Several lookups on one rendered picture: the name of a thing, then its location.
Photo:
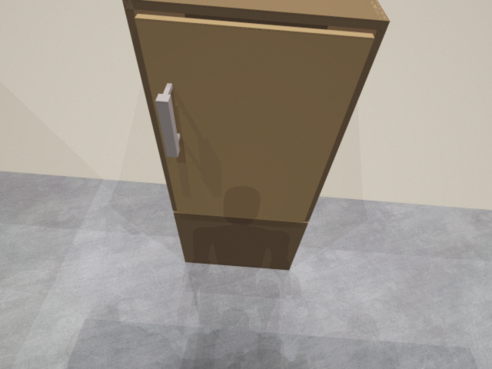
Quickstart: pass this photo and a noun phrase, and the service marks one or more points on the cupboard door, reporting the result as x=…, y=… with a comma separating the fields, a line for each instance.
x=258, y=108

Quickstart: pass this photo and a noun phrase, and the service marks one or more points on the handle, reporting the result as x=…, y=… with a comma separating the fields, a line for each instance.
x=167, y=122

